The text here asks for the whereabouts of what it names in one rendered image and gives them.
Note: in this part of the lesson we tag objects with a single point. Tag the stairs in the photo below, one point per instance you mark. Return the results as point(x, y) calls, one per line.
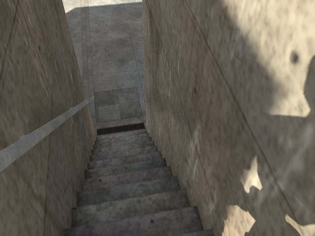
point(129, 190)

